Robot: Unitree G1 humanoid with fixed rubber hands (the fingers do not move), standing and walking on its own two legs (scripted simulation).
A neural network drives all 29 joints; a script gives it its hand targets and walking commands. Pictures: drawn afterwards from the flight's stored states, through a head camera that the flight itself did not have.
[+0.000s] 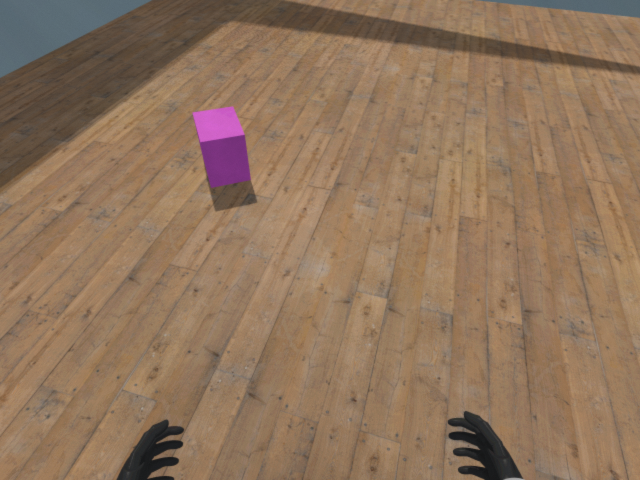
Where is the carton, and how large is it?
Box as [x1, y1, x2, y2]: [192, 106, 250, 187]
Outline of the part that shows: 232,106 192,112 211,187 250,179 244,134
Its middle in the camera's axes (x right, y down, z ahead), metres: -0.48 -0.46 +1.92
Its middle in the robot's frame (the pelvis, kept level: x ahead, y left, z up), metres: +1.71 +0.42 -0.63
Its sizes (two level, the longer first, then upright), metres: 0.273 0.200 0.261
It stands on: the floor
